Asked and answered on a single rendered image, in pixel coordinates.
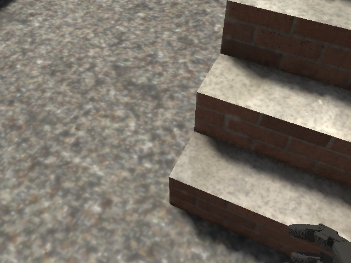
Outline stairs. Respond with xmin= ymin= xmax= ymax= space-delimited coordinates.
xmin=169 ymin=0 xmax=351 ymax=257

